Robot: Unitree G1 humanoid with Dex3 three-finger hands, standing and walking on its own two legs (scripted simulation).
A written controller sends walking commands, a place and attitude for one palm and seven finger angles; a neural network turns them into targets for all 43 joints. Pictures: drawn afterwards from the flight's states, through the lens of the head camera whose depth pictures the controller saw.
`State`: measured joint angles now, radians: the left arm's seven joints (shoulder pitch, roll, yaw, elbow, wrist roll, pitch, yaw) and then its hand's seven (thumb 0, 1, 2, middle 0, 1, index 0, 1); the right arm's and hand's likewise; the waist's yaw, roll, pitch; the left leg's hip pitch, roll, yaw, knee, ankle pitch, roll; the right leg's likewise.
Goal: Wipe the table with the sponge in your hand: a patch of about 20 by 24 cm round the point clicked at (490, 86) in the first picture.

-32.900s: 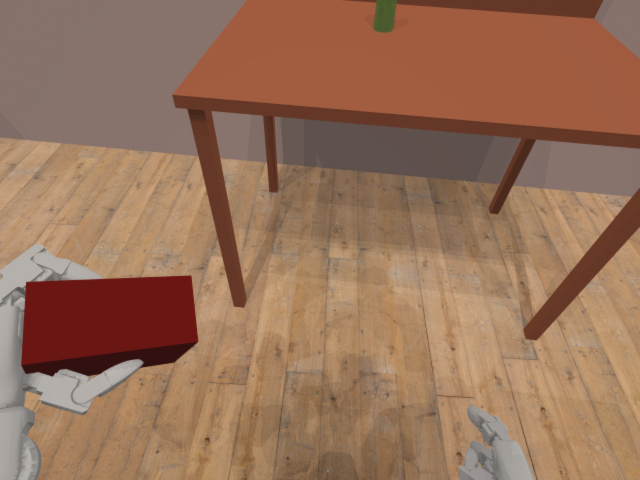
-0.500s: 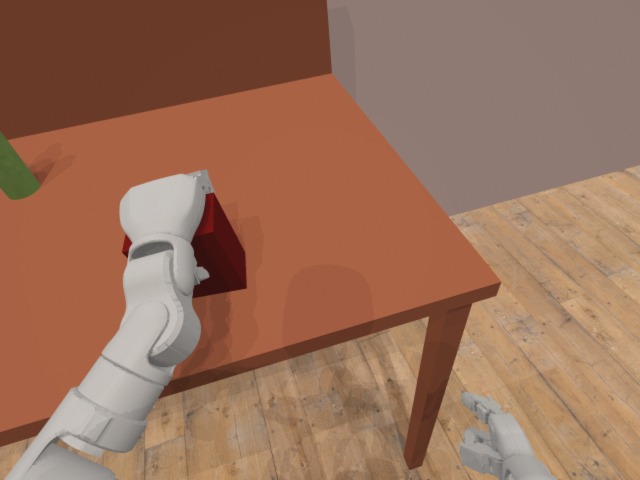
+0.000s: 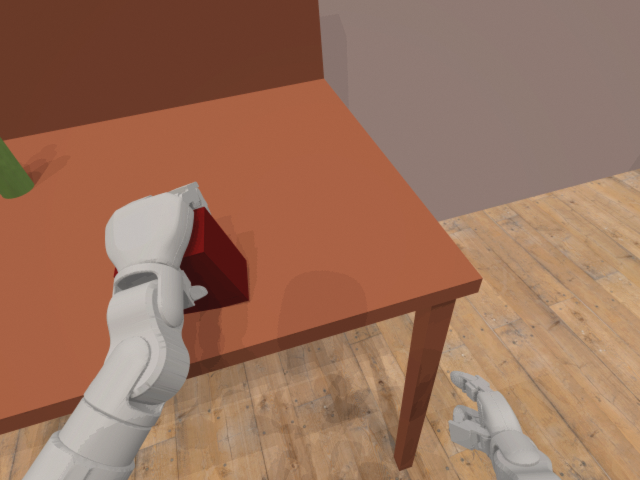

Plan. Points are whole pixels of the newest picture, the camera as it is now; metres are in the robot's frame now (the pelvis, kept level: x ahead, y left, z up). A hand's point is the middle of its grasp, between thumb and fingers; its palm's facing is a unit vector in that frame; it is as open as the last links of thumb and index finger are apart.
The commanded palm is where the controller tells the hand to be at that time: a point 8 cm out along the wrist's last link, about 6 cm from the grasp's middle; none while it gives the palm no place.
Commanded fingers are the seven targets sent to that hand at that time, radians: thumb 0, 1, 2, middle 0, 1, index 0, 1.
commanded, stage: slide back across to the middle lane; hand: left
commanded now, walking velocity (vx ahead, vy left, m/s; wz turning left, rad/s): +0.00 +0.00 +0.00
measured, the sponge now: (197, 275) +0.31 +0.22 +0.12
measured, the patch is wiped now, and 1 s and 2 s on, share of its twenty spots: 0.95 0.95 0.95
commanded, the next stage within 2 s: wipe forward along the middle lane in 0.52 s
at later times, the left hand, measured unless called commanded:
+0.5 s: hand (131, 262) +0.27 +0.26 +0.18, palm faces +0.21 -0.09 -0.97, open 10.1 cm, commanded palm +0.22 +0.27 +0.23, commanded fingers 0.00 0.10 1.30 -1.20 -1.60 -1.20 -1.60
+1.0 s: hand (100, 265) +0.27 +0.31 +0.17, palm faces +0.02 +0.00 -1.00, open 10.1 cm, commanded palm +0.25 +0.30 +0.22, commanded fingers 0.00 0.10 1.30 -1.20 -1.60 -1.20 -1.60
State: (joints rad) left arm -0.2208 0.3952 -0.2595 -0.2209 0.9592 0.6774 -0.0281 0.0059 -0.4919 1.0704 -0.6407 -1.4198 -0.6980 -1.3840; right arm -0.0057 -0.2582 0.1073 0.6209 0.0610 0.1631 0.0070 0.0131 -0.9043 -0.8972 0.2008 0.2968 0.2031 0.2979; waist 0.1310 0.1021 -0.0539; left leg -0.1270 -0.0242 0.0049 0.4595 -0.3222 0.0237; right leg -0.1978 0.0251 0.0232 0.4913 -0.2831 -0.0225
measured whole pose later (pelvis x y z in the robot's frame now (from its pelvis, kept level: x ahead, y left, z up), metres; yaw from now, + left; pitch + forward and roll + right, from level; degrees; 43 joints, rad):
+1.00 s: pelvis -0.03 -0.02 +0.00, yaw +3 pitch -2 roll +0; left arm -0.38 0.62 -0.08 0.16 0.91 0.36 -0.21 0.00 -0.53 1.07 -0.72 -1.34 -0.77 -1.31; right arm 0.07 -0.27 0.10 0.67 0.04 0.05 -0.10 0.01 -0.90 -0.90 0.20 0.30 0.21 0.30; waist 0.11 0.09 -0.01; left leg -0.17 -0.02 -0.05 0.47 -0.27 0.00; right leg -0.22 0.02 -0.03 0.48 -0.24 -0.04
